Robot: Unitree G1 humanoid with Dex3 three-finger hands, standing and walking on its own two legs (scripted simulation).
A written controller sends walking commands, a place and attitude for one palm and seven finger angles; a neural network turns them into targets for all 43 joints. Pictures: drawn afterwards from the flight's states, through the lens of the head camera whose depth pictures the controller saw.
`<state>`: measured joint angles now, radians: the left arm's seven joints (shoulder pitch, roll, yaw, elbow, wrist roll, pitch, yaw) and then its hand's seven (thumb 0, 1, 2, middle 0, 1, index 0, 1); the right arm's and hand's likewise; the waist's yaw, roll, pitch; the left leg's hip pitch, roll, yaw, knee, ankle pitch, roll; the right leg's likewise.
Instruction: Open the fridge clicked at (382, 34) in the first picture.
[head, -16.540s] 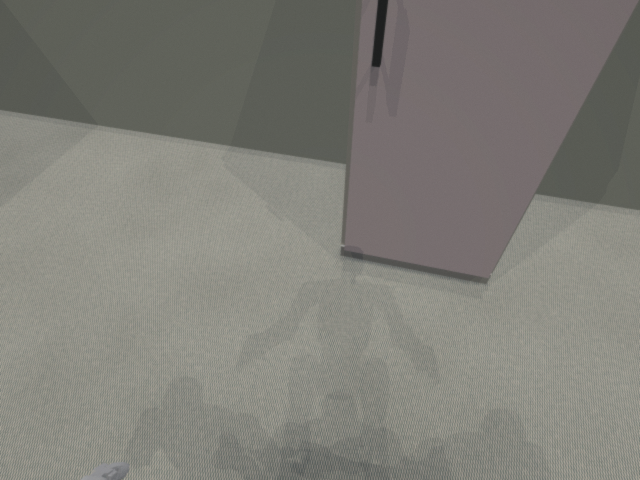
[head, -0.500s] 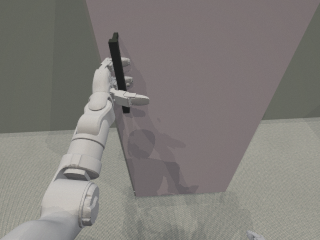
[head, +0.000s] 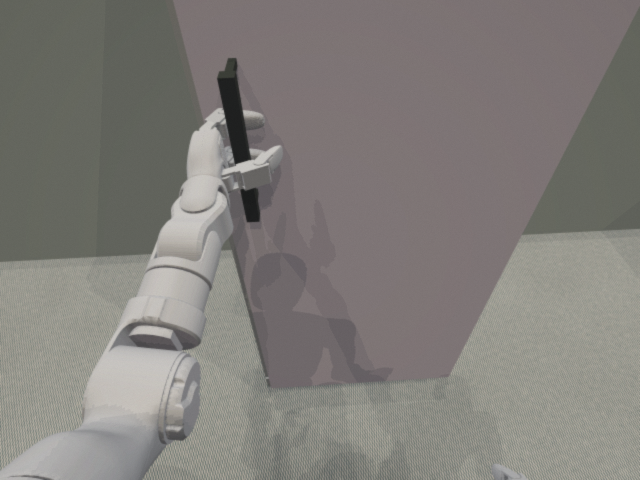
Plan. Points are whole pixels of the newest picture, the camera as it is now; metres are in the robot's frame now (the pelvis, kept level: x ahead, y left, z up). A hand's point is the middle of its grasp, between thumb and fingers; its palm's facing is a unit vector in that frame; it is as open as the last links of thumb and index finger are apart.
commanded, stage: grip the handle and tug to test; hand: left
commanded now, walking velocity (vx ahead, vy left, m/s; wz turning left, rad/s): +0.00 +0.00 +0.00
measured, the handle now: (243, 148) +0.50 +0.11 +0.18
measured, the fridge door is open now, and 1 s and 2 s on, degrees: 0 0 0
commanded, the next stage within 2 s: pull the door a little, standing still in 0.86 s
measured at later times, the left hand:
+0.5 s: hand (259, 162) +0.45 +0.09 +0.19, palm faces +0.09 -1.00 +0.00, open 5.1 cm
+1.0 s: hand (257, 168) +0.44 +0.09 +0.19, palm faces +0.07 -1.00 +0.01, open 5.6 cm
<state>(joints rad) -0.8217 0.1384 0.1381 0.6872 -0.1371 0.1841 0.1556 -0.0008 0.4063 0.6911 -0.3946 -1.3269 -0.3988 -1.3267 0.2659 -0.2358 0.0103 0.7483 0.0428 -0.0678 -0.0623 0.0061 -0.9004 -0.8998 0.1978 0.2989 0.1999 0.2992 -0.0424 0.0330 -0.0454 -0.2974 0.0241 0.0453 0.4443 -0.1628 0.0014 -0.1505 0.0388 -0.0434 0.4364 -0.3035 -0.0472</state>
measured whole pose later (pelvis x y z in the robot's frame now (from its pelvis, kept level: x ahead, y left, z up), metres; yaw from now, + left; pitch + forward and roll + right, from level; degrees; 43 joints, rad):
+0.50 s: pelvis +0.00 -0.01 +0.00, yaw +1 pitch +1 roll +0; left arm -0.84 0.14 0.13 0.71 -0.14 0.17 0.15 0.01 0.77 0.84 -0.42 -1.40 -0.45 -1.40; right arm 0.27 -0.24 0.01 0.76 0.04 -0.08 -0.06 0.01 -0.90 -0.90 0.20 0.30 0.20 0.30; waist -0.04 0.04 -0.05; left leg -0.31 0.03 0.03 0.45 -0.17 0.00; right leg -0.16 0.04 -0.05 0.44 -0.31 -0.05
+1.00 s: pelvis +0.04 -0.01 +0.00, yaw -1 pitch +1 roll +1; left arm -0.54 0.11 0.11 0.26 -0.15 0.33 0.15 0.01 0.78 0.79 -0.32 -1.39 -0.34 -1.38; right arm 0.21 -0.24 0.01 0.69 0.05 -0.02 -0.06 0.01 -0.90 -0.90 0.20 0.30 0.20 0.30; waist -0.02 0.03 -0.07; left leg -0.21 0.02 0.07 0.40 -0.21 -0.01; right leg -0.06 0.03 -0.02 0.39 -0.33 -0.05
